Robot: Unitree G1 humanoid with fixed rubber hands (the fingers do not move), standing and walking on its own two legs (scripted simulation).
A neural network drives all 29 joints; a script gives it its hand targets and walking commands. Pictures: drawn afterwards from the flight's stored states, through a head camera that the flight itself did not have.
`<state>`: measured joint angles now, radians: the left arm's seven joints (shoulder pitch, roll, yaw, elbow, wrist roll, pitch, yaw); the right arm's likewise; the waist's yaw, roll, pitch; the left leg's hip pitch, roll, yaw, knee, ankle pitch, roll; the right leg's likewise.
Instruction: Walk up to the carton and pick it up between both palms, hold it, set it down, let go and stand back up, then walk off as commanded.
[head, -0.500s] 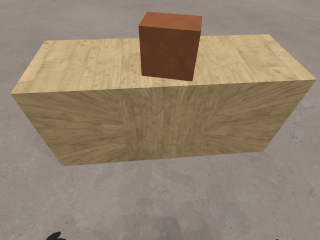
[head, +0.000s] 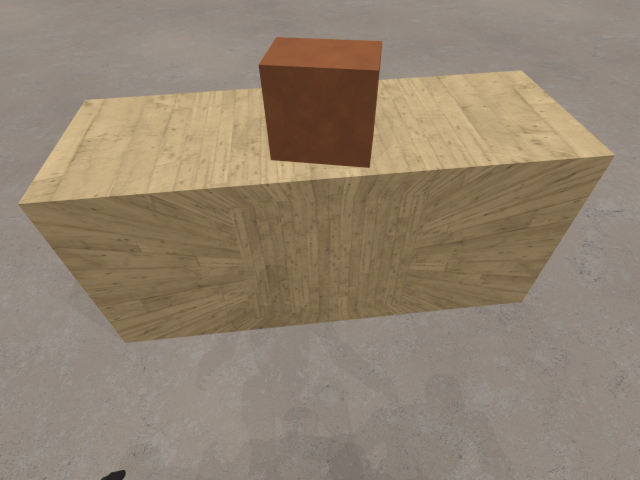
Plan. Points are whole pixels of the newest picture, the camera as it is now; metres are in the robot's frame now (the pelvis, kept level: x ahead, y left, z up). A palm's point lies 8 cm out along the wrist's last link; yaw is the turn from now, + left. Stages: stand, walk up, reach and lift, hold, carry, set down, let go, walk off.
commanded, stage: stand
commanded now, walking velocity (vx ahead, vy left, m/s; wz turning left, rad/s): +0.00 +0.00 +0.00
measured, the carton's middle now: (323, 103) +0.97 +0.03 +0.01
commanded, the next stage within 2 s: none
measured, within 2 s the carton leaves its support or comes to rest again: neither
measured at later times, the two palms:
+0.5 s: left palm out of the picture +0.12 +0.30 -0.11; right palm out of the picture +0.10 -0.31 -0.12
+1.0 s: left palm out of the picture +0.13 +0.30 -0.11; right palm out of the picture +0.11 -0.30 -0.12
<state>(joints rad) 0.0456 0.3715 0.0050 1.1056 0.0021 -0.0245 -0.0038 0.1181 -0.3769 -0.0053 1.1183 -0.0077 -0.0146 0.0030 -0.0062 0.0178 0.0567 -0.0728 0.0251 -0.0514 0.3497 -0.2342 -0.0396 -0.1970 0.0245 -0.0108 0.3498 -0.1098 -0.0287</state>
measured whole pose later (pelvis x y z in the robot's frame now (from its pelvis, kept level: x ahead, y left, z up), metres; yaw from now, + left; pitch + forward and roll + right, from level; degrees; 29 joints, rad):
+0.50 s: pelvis +0.02 +0.00 +0.00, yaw +1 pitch -1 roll +0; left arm 0.03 0.36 0.02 1.11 0.00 -0.02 -0.01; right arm 0.10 -0.38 0.01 1.10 -0.01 -0.02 -0.01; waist 0.00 0.02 0.05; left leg -0.08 0.03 -0.06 0.35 -0.25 -0.04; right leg -0.20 0.03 -0.02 0.35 -0.13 -0.03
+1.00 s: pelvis +0.03 +0.00 +0.00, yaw +0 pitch -2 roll +0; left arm 0.05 0.36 0.02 1.10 0.00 -0.02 0.00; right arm 0.10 -0.37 0.00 1.08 -0.01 -0.02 -0.01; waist 0.00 0.02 0.05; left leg -0.03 0.03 -0.05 0.32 -0.25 -0.04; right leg -0.17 0.02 -0.01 0.35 -0.15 -0.02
